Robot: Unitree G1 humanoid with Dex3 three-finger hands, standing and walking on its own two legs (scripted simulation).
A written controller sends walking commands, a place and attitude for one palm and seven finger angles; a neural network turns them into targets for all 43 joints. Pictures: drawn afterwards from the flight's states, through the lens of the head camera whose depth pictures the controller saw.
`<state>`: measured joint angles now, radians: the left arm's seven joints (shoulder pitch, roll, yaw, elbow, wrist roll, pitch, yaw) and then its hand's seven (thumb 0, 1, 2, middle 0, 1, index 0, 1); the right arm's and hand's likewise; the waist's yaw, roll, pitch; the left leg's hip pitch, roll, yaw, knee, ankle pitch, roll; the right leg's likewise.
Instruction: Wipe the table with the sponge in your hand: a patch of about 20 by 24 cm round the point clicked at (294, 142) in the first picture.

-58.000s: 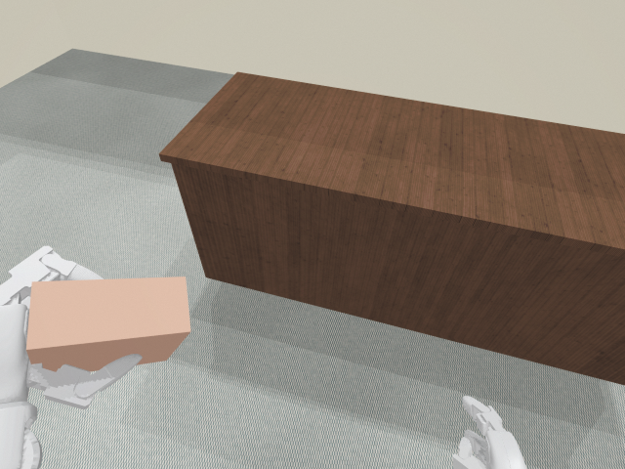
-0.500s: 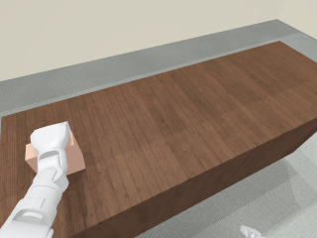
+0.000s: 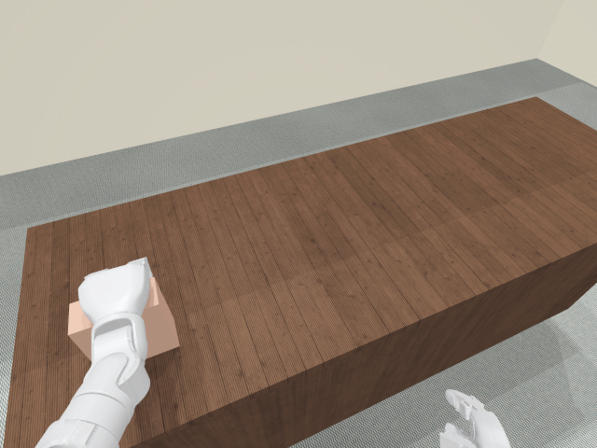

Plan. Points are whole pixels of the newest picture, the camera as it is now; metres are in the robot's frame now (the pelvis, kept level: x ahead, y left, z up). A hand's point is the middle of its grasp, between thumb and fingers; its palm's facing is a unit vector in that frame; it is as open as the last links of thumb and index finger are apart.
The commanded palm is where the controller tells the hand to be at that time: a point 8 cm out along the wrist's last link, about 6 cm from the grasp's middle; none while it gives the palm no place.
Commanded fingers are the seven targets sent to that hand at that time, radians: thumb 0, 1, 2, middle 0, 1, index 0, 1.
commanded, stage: wipe back along the first lane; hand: left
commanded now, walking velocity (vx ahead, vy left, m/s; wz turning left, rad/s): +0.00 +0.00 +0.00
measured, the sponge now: (132, 333) +0.29 +0.30 -0.06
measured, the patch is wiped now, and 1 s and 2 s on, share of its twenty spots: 0.95 0.95 0.95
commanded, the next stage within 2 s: lift the sponge slowly off the table in 0.98 s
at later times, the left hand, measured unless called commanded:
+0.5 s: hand (131, 342) +0.25 +0.27 -0.01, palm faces -0.05 -0.08 -1.00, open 10.0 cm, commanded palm +0.20 +0.25 +0.03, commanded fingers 0.00 0.10 1.30 -1.20 -1.60 -1.20 -1.60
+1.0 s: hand (134, 368) +0.22 +0.25 -0.01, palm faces -0.06 -0.08 -0.99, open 10.0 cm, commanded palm +0.18 +0.23 +0.02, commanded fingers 0.00 0.10 1.30 -1.20 -1.60 -1.20 -1.60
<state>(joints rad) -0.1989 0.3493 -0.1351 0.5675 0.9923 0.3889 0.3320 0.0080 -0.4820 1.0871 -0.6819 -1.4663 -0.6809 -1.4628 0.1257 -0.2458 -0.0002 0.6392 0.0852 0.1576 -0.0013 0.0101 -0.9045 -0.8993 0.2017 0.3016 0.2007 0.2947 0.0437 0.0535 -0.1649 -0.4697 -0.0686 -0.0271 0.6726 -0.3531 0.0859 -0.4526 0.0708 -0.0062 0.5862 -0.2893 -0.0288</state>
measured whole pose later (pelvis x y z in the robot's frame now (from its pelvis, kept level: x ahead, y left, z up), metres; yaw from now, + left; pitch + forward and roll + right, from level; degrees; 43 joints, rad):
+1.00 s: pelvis -0.01 -0.01 +0.01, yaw -1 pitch +4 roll -1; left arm 0.10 0.29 -0.18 0.28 1.00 0.43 0.33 0.01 -0.49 1.08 -0.69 -1.45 -0.70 -1.44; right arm 0.05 -0.23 0.01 0.63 0.08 0.14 -0.01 0.01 -0.90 -0.90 0.20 0.30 0.20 0.29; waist 0.09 0.06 -0.14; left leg -0.36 -0.06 -0.01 0.62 -0.33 0.07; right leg -0.37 0.08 0.02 0.56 -0.27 -0.04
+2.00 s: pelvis +0.00 -0.02 +0.01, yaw -1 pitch -1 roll -1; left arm 0.17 0.30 -0.21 0.11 0.96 0.43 0.21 0.00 -0.53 1.08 -0.75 -1.39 -0.76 -1.37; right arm -0.01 -0.22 0.02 0.65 0.06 0.12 -0.01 0.01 -0.90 -0.90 0.20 0.30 0.20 0.29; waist 0.12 0.07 -0.07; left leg -0.20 -0.06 -0.01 0.51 -0.29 0.07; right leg -0.20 0.08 0.02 0.45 -0.23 -0.05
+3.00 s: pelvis -0.01 -0.02 +0.02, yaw -1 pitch -5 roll -1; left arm 0.15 0.39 -0.15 -0.09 0.91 0.51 0.07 0.00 -0.53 1.08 -0.76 -1.38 -0.76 -1.36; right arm -0.04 -0.25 0.05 0.67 0.06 0.12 -0.02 0.01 -0.90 -0.90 0.20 0.30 0.20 0.29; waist 0.12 0.09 -0.03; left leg -0.07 -0.05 -0.01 0.40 -0.23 0.06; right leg -0.07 0.09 0.03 0.34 -0.17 -0.06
